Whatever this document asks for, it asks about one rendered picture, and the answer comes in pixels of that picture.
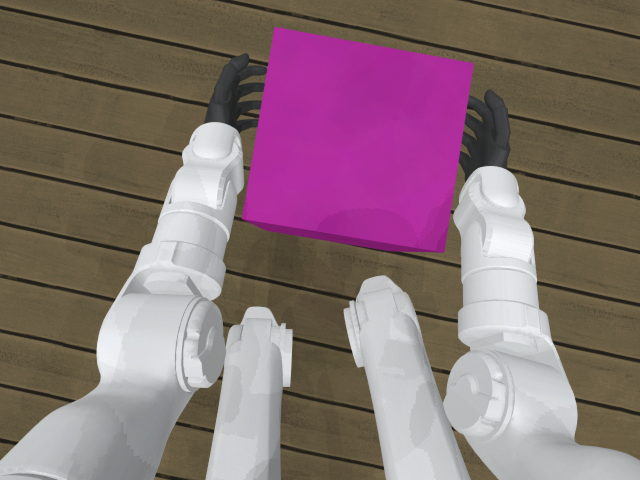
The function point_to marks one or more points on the right robot upper arm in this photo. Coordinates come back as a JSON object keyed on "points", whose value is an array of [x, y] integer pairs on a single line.
{"points": [[520, 417]]}

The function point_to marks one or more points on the left robot forearm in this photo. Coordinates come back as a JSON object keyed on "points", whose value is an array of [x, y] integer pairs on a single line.
{"points": [[186, 254]]}

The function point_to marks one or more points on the robot right shin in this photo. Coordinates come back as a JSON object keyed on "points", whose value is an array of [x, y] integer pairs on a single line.
{"points": [[402, 299]]}

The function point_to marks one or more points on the right robot forearm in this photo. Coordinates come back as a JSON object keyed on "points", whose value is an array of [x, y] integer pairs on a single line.
{"points": [[498, 272]]}

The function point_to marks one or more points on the left robot upper arm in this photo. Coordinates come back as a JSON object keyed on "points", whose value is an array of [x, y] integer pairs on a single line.
{"points": [[155, 351]]}

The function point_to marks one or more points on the robot right hand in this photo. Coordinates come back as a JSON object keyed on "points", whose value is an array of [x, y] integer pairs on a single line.
{"points": [[491, 147]]}

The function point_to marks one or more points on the carton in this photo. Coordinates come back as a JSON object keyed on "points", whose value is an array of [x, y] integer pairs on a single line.
{"points": [[357, 143]]}

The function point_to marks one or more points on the right robot thigh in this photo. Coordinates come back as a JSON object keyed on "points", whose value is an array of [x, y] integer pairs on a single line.
{"points": [[416, 438]]}

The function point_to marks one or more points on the robot left hand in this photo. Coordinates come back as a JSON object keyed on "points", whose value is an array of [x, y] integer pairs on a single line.
{"points": [[223, 106]]}

